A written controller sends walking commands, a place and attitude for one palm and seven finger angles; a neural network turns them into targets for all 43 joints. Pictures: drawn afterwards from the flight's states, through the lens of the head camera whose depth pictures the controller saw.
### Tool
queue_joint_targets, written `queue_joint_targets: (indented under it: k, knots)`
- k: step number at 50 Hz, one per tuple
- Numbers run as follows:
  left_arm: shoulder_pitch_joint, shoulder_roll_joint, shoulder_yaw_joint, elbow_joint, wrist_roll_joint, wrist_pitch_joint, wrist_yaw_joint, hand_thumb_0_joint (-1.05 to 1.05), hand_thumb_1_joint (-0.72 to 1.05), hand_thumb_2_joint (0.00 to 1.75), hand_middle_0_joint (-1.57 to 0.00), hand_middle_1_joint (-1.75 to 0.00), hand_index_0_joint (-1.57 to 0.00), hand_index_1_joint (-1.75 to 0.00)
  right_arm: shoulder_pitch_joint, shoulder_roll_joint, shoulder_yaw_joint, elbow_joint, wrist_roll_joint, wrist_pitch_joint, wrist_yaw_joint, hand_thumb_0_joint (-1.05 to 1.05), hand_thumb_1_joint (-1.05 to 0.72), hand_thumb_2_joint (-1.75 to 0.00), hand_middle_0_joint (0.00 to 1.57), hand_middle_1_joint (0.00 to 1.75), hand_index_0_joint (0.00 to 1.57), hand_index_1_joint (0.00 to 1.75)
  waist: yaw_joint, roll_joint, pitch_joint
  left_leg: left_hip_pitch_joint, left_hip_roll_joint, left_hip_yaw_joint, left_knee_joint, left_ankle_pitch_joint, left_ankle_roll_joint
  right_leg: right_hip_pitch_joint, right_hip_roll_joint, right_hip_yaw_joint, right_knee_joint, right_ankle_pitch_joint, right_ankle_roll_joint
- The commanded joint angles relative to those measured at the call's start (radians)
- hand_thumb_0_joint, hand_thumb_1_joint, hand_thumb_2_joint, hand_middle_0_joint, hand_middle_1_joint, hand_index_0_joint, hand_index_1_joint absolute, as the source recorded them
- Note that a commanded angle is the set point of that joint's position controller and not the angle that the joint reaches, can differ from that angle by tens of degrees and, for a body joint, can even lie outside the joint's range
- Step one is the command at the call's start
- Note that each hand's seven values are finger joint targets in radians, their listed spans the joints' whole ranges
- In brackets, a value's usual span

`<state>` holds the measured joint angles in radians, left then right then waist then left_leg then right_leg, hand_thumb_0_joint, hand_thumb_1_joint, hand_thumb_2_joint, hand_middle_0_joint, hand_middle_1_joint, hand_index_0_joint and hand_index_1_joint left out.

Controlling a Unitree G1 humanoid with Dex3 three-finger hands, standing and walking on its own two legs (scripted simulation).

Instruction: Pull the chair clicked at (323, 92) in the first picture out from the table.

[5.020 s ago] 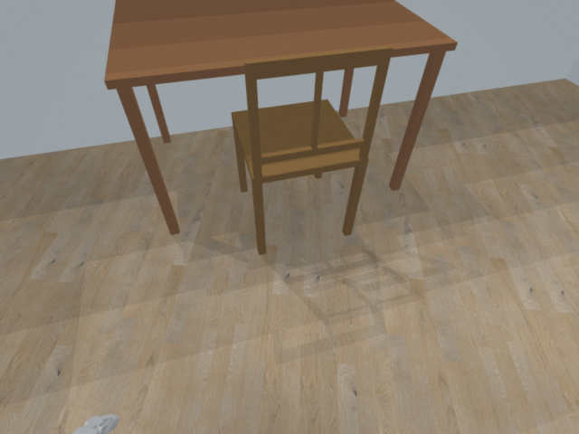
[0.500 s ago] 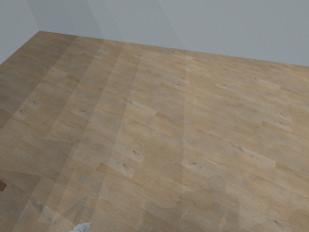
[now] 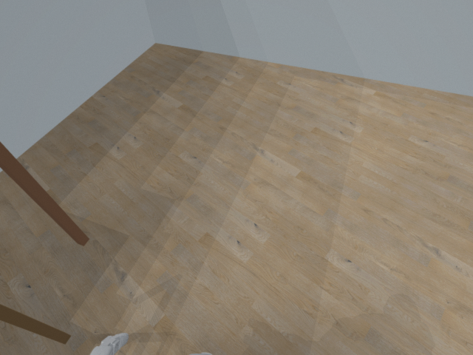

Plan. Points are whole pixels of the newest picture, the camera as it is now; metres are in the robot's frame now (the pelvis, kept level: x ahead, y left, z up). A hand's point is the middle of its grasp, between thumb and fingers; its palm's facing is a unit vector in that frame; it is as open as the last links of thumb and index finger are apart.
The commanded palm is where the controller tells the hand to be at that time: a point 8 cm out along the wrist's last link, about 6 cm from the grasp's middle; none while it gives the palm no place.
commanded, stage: turn to face it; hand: left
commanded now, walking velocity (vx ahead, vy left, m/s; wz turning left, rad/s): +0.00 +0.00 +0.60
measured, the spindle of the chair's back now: out of the picture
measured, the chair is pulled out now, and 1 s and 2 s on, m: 0.00 0.00 0.00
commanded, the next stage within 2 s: take the last steps up to it in 1.90 s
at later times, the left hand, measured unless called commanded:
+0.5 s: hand out of the picture -0.07 +0.24 -0.18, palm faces +0.38 -0.89 -0.25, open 7.4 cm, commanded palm none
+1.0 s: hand out of the picture -0.01 +0.23 -0.12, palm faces +0.56 -0.77 -0.29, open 7.4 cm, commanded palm none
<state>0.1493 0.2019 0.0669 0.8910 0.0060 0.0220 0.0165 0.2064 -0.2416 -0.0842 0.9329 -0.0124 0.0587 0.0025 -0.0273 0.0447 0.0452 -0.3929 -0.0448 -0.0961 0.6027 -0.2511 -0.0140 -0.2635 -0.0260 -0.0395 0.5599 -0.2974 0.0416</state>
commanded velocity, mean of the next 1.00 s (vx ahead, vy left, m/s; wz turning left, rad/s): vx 0.00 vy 0.00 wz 0.60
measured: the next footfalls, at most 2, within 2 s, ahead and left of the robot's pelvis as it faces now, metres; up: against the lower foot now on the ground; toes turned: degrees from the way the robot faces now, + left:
left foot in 0.44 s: -0.03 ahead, +0.13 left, +0.00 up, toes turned +24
right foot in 0.92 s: +0.08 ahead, -0.08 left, +0.00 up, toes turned +32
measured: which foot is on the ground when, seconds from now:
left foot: up 0.00-0.42, down 0.44-0.92, up 0.94-1.00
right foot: down 0.00-0.44, up 0.46-0.90, down 0.92-1.00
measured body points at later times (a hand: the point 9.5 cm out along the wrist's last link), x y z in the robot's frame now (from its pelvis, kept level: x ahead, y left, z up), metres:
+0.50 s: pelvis -0.03 +0.02 +0.00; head +0.01 +0.07 +0.44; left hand -0.09 +0.29 -0.16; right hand +0.17 -0.18 -0.13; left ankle -0.07 +0.12 -0.73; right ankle -0.01 -0.12 -0.69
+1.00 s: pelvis -0.01 -0.01 +0.01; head +0.03 -0.02 +0.45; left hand -0.04 +0.27 -0.10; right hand +0.18 -0.20 -0.16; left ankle -0.09 +0.10 -0.68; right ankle +0.04 -0.10 -0.73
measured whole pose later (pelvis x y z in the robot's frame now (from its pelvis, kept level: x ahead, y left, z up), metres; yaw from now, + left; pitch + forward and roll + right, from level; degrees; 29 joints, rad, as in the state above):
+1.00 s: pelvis -0.01 -0.01 +0.01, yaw +37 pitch +0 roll +1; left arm 0.13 0.19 0.03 0.84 0.01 0.01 0.02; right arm 0.24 -0.26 -0.09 0.94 -0.01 0.07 0.00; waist -0.05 0.06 0.06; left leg -0.44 -0.08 -0.10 0.94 -0.48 -0.03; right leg -0.25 -0.04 -0.08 0.56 -0.31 -0.02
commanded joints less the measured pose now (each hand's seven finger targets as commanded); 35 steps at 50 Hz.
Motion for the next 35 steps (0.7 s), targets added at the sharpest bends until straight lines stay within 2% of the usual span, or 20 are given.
queue_joint_targets:
  k: [1, 2, 4, 5, 8, 11, 15, 17, 18, 19, 20, 21, 22, 23, 24, 26, 27, 28, 31, 35]
  knots:
    - [0.042, 0.235, 0.041, -0.085, 0.015, -0.014, 0.026, 0.0, 0.9, 0.9, -0.2, -0.3, -0.2, -0.3, -0.043, -0.115, -0.045, -0.12, -0.014, -0.009, 0.013, 0.0, -0.9, -0.9, 0.2, 0.3, 0.2, 0.3, 0.031, -0.228, -0.018, -0.208, 0.036, 0.001, 0.52, -0.242, -0.018, -0.02, -0.426, 0.333, -0.388, -0.156, -0.162]
    - [-0.017, 0.209, 0.038, -0.095, 0.011, -0.019, 0.024, 0.0, 0.9, 0.9, -0.2, -0.3, -0.2, -0.3, -0.031, -0.106, -0.047, -0.093, -0.018, 0.004, 0.018, 0.0, -0.9, -0.9, 0.2, 0.3, 0.2, 0.3, 0.006, -0.258, 0.018, -0.203, 0.054, 0.014, 0.578, -0.193, -0.026, -0.065, -0.367, 0.277, -0.39, -0.167, -0.124]
    - [-0.054, 0.156, 0.019, -0.102, 0.01, -0.023, 0.02, 0.0, 0.9, 0.9, -0.2, -0.3, -0.2, -0.3, 0.011, -0.101, -0.044, -0.065, -0.017, 0.007, 0.027, 0.0, -0.9, -0.9, 0.2, 0.3, 0.2, 0.3, -0.026, -0.215, 0.057, -0.201, 0.077, 0.058, 0.646, -0.096, -0.046, -0.063, -0.292, 0.117, -0.333, -0.005, -0.101]
    - [-0.034, 0.147, 0.015, -0.1, 0.011, -0.029, 0.019, 0.0, 0.9, 0.9, -0.2, -0.3, -0.2, -0.3, 0.015, -0.088, -0.038, -0.061, -0.015, 0.005, 0.029, 0.0, -0.9, -0.9, 0.2, 0.3, 0.2, 0.3, -0.019, -0.211, 0.049, -0.207, 0.074, 0.078, 0.641, -0.075, -0.056, -0.013, -0.272, 0.064, -0.304, 0.089, -0.1]
    - [0.077, 0.161, 0.016, -0.072, 0.012, -0.031, 0.018, 0.0, 0.9, 0.9, -0.2, -0.3, -0.2, -0.3, -0.043, -0.083, -0.031, -0.074, -0.01, 0.004, 0.029, 0.0, -0.9, -0.9, 0.2, 0.3, 0.2, 0.3, 0.034, -0.203, -0.006, -0.219, 0.084, 0.107, 0.557, -0.093, -0.076, 0.134, -0.29, 0.029, -0.26, 0.219, -0.123]
    - [0.12, 0.185, 0.024, -0.056, 0.02, -0.028, 0.019, 0.0, 0.9, 0.9, -0.2, -0.3, -0.2, -0.3, -0.108, -0.077, -0.022, -0.096, -0.007, 0.004, 0.03, 0.0, -0.9, -0.9, 0.2, 0.3, 0.2, 0.3, 0.062, -0.203, -0.014, -0.184, 0.095, 0.134, 0.426, -0.151, -0.079, 0.174, -0.329, 0.017, -0.243, 0.283, -0.148]
    - [0.138, 0.22, 0.036, -0.043, 0.026, -0.021, 0.014, 0.0, 0.9, 0.9, -0.2, -0.3, -0.2, -0.3, -0.138, -0.063, -0.007, -0.109, 0.001, -0.009, 0.03, 0.0, -0.9, -0.9, 0.2, 0.3, 0.2, 0.3, 0.083, -0.256, -0.056, -0.081, 0.088, 0.184, 0.223, -0.203, -0.064, 0.203, -0.359, -0.021, -0.182, 0.412, -0.159]
    - [0.135, 0.234, 0.042, -0.039, 0.026, -0.016, 0.011, 0.0, 0.9, 0.9, -0.2, -0.3, -0.2, -0.3, -0.117, -0.063, -0.002, -0.108, 0.004, -0.017, 0.027, 0.0, -0.9, -0.9, 0.2, 0.3, 0.2, 0.3, 0.08, -0.275, -0.082, -0.016, 0.077, 0.21, 0.139, -0.192, -0.05, 0.201, -0.366, -0.047, -0.14, 0.462, -0.149]
    - [0.128, 0.234, 0.044, -0.035, 0.024, -0.014, 0.01, 0.0, 0.9, 0.9, -0.2, -0.3, -0.2, -0.3, -0.092, -0.065, -0.002, -0.103, 0.004, -0.021, 0.024, 0.0, -0.9, -0.9, 0.2, 0.3, 0.2, 0.3, 0.066, -0.271, -0.095, 0.02, 0.072, 0.221, 0.071, -0.156, -0.044, 0.199, -0.363, -0.068, -0.106, 0.469, -0.133]
    - [0.118, 0.229, 0.045, -0.032, 0.02, -0.012, 0.009, 0.0, 0.9, 0.9, -0.2, -0.3, -0.2, -0.3, -0.059, -0.077, -0.005, -0.097, 0.003, -0.026, 0.024, 0.0, -0.9, -0.9, 0.2, 0.3, 0.2, 0.3, 0.047, -0.254, -0.113, 0.089, 0.075, 0.216, -0.041, -0.082, -0.038, 0.181, -0.353, -0.098, -0.045, 0.444, -0.104]
    - [0.111, 0.22, 0.046, -0.036, 0.011, -0.006, 0.007, 0.0, 0.9, 0.9, -0.2, -0.3, -0.2, -0.3, 0.0, -0.109, -0.014, -0.083, 0.0, -0.034, 0.024, 0.0, -0.9, -0.9, 0.2, 0.3, 0.2, 0.3, 0.012, -0.175, -0.144, 0.228, 0.084, 0.189, -0.177, 0.068, -0.026, 0.098, -0.327, -0.141, 0.072, 0.372, -0.056]
    - [0.116, 0.169, 0.041, -0.061, 0.003, 0.0, 0.002, 0.0, 0.9, 0.9, -0.2, -0.3, -0.2, -0.3, 0.067, -0.214, -0.039, -0.071, -0.005, -0.046, 0.018, 0.0, -0.9, -0.9, 0.2, 0.3, 0.2, 0.3, -0.026, 0.096, -0.193, 0.408, 0.272, -0.075, -0.249, 0.317, 0.054, -0.12, -0.22, -0.181, 0.289, 0.078, 0.021]
    - [0.047, 0.113, 0.017, -0.11, 0.005, 0.003, -0.001, 0.0, 0.9, 0.9, -0.2, -0.3, -0.2, -0.3, 0.127, -0.3, -0.059, -0.061, 0.001, -0.045, 0.007, 0.0, -0.9, -0.9, 0.2, 0.3, 0.2, 0.3, -0.063, 0.298, -0.173, 0.463, 0.469, -0.31, -0.244, 0.734, 0.182, -0.354, -0.112, -0.122, 0.47, -0.392, 0.075]
    - [0.006, 0.142, 0.02, -0.116, 0.012, 0.011, 0.003, 0.0, 0.9, 0.9, -0.2, -0.3, -0.2, -0.3, 0.16, -0.289, -0.054, -0.036, -0.001, -0.039, 0.003, 0.0, -0.9, -0.9, 0.2, 0.3, 0.2, 0.3, -0.071, 0.166, -0.181, 0.435, 0.486, -0.241, -0.208, 0.729, 0.233, -0.347, -0.125, -0.029, 0.572, -0.352, 0.053]
    - [-0.004, 0.129, 0.021, -0.103, 0.014, 0.016, 0.003, 0.0, 0.9, 0.9, -0.2, -0.3, -0.2, -0.3, 0.119, -0.251, -0.045, -0.043, -0.004, -0.044, -0.006, 0.0, -0.9, -0.9, 0.2, 0.3, 0.2, 0.3, -0.049, 0.148, -0.151, 0.39, 0.424, -0.204, -0.226, 0.643, 0.212, -0.366, -0.135, -0.005, 0.603, -0.276, 0.054]
    - [-0.005, 0.14, 0.03, -0.069, 0.011, 0.012, -0.002, 0.0, 0.9, 0.9, -0.2, -0.3, -0.2, -0.3, 0.019, -0.202, -0.028, -0.069, -0.006, -0.047, -0.017, 0.0, -0.9, -0.9, 0.2, 0.3, 0.2, 0.3, -0.016, 0.146, -0.094, 0.319, 0.325, -0.136, -0.222, 0.608, 0.168, -0.353, -0.118, 0.029, 0.639, -0.154, 0.063]
    - [0.023, 0.141, 0.031, -0.061, 0.009, 0.011, -0.005, 0.0, 0.9, 0.9, -0.2, -0.3, -0.2, -0.3, -0.014, -0.189, -0.02, -0.079, -0.005, -0.05, -0.017, 0.0, -0.9, -0.9, 0.2, 0.3, 0.2, 0.3, 0.006, 0.138, -0.086, 0.31, 0.294, -0.1, -0.223, 0.61, 0.155, -0.335, -0.112, 0.024, 0.632, -0.12, 0.067]
    - [0.036, 0.141, 0.03, -0.056, 0.009, 0.01, -0.007, 0.0, 0.9, 0.9, -0.2, -0.3, -0.2, -0.3, -0.02, -0.184, -0.019, -0.081, -0.004, -0.053, -0.016, 0.0, -0.9, -0.9, 0.2, 0.3, 0.2, 0.3, 0.01, 0.123, -0.098, 0.317, 0.272, -0.084, -0.218, 0.62, 0.15, -0.319, -0.101, 0.02, 0.616, -0.101, 0.071]
    - [0.026, 0.142, 0.028, -0.055, 0.006, 0.012, -0.005, 0.0, 0.9, 0.9, -0.2, -0.3, -0.2, -0.3, -0.001, -0.184, -0.019, -0.076, -0.004, -0.053, -0.016, 0.0, -0.9, -0.9, 0.2, 0.3, 0.2, 0.3, 0.007, 0.082, -0.099, 0.313, 0.261, -0.107, -0.233, 0.573, 0.159, -0.29, -0.082, 0.027, 0.558, -0.081, 0.078]
    - [-0.022, 0.136, 0.025, -0.081, 0.005, 0.013, 0.0, 0.0, 0.9, 0.9, -0.2, -0.3, -0.2, -0.3, 0.021, -0.187, -0.023, -0.072, -0.008, -0.047, -0.013, 0.0, -0.9, -0.9, 0.2, 0.3, 0.2, 0.3, -0.005, 0.097, -0.075, 0.284, 0.265, -0.194, -0.256, 0.443, 0.182, -0.27, -0.066, 0.04, 0.453, -0.102, 0.08]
